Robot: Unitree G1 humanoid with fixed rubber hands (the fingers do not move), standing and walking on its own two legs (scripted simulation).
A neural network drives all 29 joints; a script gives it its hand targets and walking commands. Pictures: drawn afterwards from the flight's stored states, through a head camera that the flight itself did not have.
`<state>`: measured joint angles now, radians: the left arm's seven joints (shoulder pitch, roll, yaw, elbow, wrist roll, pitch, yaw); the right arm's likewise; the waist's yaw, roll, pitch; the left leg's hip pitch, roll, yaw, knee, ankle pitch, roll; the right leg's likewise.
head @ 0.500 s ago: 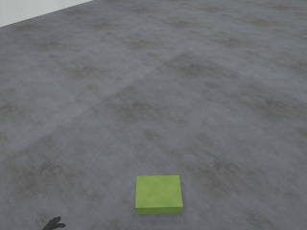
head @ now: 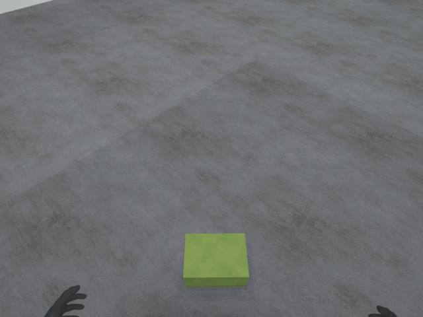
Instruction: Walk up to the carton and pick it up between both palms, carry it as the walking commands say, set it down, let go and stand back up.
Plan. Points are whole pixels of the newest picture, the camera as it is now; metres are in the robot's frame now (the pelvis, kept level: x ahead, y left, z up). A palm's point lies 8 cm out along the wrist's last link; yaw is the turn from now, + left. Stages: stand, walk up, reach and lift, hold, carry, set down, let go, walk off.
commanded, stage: walk up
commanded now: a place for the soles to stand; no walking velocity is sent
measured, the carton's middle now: (215, 260) +0.44 +0.01 -0.68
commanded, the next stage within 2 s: reach and lift in 1.14 s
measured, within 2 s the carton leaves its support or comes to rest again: neither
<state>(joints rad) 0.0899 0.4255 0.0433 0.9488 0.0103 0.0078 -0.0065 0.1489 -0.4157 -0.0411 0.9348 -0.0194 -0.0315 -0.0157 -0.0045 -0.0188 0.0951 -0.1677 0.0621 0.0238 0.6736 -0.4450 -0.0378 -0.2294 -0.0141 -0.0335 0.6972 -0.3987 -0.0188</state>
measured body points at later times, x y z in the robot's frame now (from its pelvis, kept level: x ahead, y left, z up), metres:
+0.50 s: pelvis +0.01 +0.00 +0.01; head +0.01 +0.00 +0.46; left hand +0.09 +0.32 -0.10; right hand +0.12 -0.32 -0.10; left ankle -0.01 +0.13 -0.72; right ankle +0.00 -0.13 -0.72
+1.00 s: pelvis +0.02 +0.00 +0.02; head +0.01 +0.00 +0.47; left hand +0.14 +0.32 -0.08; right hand +0.13 -0.32 -0.09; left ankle -0.01 +0.13 -0.72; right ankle +0.00 -0.13 -0.72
